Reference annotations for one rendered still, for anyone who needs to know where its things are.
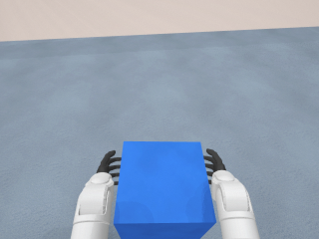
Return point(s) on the left robot hand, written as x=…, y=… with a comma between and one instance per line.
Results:
x=106, y=161

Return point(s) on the left robot forearm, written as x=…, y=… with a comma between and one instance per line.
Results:
x=94, y=207

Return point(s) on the right robot hand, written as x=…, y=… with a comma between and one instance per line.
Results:
x=217, y=163

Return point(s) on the right robot forearm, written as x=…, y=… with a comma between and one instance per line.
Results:
x=234, y=207

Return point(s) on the carton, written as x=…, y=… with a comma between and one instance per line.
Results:
x=163, y=191

